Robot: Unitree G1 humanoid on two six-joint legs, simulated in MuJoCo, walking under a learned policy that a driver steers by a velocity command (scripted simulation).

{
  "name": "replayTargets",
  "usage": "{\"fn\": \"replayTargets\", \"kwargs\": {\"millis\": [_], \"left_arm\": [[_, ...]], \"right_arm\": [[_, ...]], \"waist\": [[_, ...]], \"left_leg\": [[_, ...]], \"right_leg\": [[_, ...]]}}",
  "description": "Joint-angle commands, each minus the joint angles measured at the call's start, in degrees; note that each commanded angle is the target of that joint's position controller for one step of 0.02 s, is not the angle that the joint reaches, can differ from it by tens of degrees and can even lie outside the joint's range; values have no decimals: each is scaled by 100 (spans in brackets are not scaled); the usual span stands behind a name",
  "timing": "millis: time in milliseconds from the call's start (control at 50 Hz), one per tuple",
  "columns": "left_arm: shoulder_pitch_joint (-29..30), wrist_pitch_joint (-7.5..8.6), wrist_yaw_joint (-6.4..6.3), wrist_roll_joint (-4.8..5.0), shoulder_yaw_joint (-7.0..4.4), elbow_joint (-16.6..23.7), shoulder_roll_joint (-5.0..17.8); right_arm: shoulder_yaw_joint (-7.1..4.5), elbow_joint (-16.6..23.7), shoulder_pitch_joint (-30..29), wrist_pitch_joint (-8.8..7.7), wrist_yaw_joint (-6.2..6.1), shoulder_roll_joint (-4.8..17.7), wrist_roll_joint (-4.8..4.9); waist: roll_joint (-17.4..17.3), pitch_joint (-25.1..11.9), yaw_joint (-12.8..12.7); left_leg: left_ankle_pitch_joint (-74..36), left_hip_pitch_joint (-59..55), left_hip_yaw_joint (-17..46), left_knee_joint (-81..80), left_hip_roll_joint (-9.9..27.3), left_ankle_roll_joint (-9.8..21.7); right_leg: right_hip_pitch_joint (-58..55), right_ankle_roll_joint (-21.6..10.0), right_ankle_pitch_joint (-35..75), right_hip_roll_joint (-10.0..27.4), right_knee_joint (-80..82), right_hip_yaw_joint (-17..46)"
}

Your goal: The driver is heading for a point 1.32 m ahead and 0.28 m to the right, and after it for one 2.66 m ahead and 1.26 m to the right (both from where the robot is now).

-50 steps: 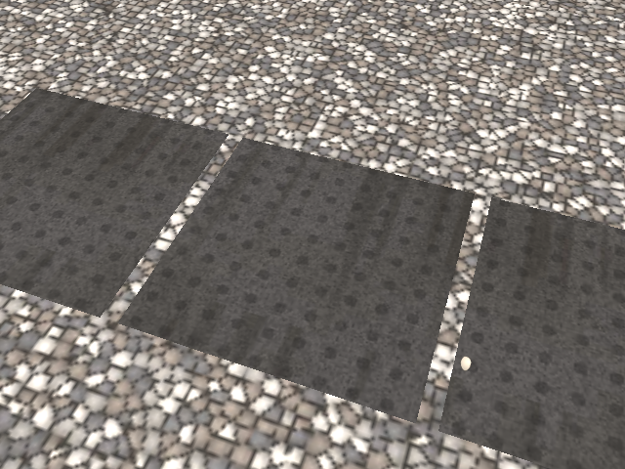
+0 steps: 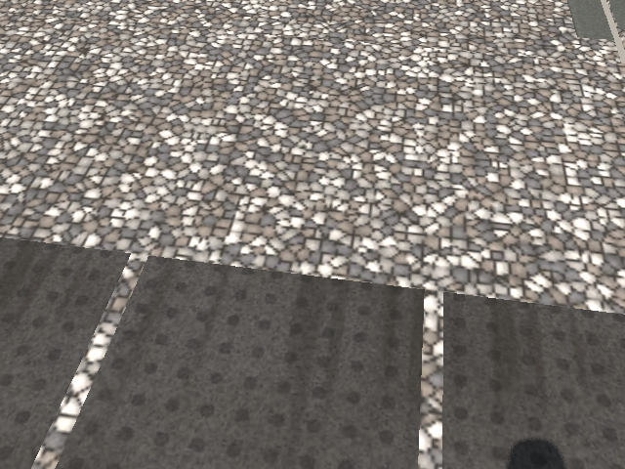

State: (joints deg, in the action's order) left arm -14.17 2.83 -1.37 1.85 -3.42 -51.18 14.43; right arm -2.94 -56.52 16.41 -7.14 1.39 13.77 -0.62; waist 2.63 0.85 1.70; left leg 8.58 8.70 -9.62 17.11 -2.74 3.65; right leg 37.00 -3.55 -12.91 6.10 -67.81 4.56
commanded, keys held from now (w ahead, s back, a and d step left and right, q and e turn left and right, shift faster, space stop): w+e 0.42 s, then w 0.58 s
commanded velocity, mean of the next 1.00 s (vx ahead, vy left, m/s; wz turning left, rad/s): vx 0.50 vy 0.00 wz -0.35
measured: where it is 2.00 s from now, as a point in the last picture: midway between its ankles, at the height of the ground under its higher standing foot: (431, 272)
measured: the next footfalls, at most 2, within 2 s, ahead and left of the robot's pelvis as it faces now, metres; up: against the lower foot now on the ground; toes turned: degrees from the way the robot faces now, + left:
right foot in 0.32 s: +0.32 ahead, -0.18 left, +0.00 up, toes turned -14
left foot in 0.86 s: +0.69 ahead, -0.09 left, +0.00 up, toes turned -18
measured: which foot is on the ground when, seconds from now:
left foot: down 0.00-0.32, up 0.34-0.84, down 0.86-1.00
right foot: up 0.00-0.30, down 0.32-0.88, up 0.90-1.00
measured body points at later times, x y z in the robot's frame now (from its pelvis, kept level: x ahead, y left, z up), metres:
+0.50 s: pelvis +0.26 -0.11 +0.00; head +0.30 -0.13 +0.44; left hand +0.42 +0.13 -0.12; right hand +0.33 -0.40 -0.12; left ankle +0.29 +0.07 -0.65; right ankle +0.28 -0.17 -0.74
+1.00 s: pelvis +0.57 -0.13 -0.01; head +0.60 -0.13 +0.44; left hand +0.71 +0.10 -0.14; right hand +0.60 -0.42 -0.12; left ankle +0.65 -0.07 -0.74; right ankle +0.40 -0.22 -0.64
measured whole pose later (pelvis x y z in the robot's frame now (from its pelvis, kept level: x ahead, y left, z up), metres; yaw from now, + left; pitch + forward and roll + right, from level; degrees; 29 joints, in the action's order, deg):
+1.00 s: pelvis +0.57 -0.13 -0.01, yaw -20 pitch +2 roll +0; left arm -18.7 4.5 -0.2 1.0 -2.8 -47.9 15.1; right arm -2.9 -47.4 9.8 -6.5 2.1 14.9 0.1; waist 1.6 1.2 -0.1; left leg 8.4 21.3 -3.2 27.5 -2.8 3.9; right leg 21.5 -3.0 -21.7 -0.3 -68.5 3.9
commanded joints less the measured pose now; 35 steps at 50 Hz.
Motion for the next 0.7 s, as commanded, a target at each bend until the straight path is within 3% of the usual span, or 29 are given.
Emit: {"fn": "replayTargets", "kwargs": {"millis": [20,120,220,260,280,300,320,340,360,380,400,420,460,500,540,620,700], "left_arm": [[-330,-56,10,-54,-67,291,140],[701,60,227,-74,-10,673,43],[1448,51,425,-50,28,1158,54],[1309,34,475,-44,-40,1282,205],[950,22,481,-43,-121,1257,351],[133,25,475,-26,-272,1075,587],[-933,5,380,-19,-523,785,1080],[-1188,-11,275,-2,-687,739,1873],[-1308,89,305,-84,-589,961,1718],[-1227,158,337,-151,-459,895,1248],[-880,192,325,-121,-394,932,1016],[-339,191,324,-100,-318,1077,790],[130,199,298,-180,-201,1238,500],[17,253,259,-143,-212,1173,609],[-249,278,184,-129,-234,1049,720],[-579,248,99,-117,-219,880,750],[-867,261,99,-106,-219,664,815]], "right_arm": [[-95,321,-424,-101,-100,599,-40],[-136,278,-23,14,-240,885,-2],[-212,198,367,206,-248,1086,129],[-258,262,223,281,-244,1208,162],[-281,315,101,321,-257,1279,167],[-281,374,-70,376,-271,1291,177],[-229,471,-38,376,-284,1174,135],[11,775,409,250,-213,367,-92],[46,980,184,-56,-126,500,115],[-71,1167,-611,-214,-81,907,356],[-40,1229,-759,-276,-89,840,339],[-63,1132,-699,-257,-136,838,204],[-140,1038,-384,-63,-120,874,145],[-133,1045,-352,80,-119,698,60],[-102,1171,-713,134,-147,584,1],[-53,1357,-1487,101,-112,472,48],[-21,1521,-2075,48,-21,477,115]], "waist": [[-532,276,-333],[-374,348,31],[-425,556,280],[-602,384,80],[-737,104,-165],[-699,-342,-659],[-391,-919,-1103],[1233,-1311,-646],[1089,-2398,-713],[509,-1727,-924],[267,-1182,-721],[-205,-856,-420],[-130,-651,-52],[-205,-528,14],[-155,-323,-81],[86,-89,-390],[186,210,-640]], "left_leg": [[-472,434,939,-1241,1782,852],[-775,-261,295,-1097,1776,678],[-970,-1201,20,-667,2045,535],[-2402,-1360,-167,-87,2083,404],[-3543,-1340,-294,546,2046,317],[-4341,-1127,-501,1696,1855,170],[-3704,-80,-541,3298,1591,-91],[1104,2456,-390,5530,720,-456],[2538,3495,1124,6612,78,-458],[2018,4146,1456,6678,392,-261],[1474,4144,1424,6243,649,-129],[1103,3674,1431,5766,895,-144],[769,2841,1428,5165,1144,-210],[507,2713,1283,4736,1112,-368],[-26,2932,1200,4105,1069,-504],[-1374,2934,1102,2434,857,-492],[-1750,2913,1049,1592,696,-356]], "right_leg": [[343,96,701,303,294,343],[538,138,1648,222,1924,-160],[630,-40,905,84,2791,-639],[101,-238,297,-198,2956,-944],[-498,-359,78,-462,2987,-1150],[-1589,-543,283,-814,3324,-1331],[-3350,-800,488,-863,3513,-911],[-5280,-1624,244,746,3834,1971],[-6084,-2345,-585,1506,5076,4554],[-5869,-1904,-177,1312,5237,3830],[-5111,-1654,330,1080,5116,2931],[-4185,-1442,936,825,5105,2233],[-3137,-1273,1637,538,5348,1509],[-2789,-1307,2261,430,5512,1105],[-2729,-1278,2564,345,5654,796],[-2882,-966,2130,120,5714,405],[-3217,-897,1420,329,5722,548]]}}
Velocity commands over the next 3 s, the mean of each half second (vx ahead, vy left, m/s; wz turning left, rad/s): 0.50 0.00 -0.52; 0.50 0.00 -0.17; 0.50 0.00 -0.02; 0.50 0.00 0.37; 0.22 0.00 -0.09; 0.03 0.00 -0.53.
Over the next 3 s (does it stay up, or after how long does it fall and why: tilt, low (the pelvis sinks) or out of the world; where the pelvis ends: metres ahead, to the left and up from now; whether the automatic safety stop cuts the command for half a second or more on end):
stays up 1.33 -0.31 -0.01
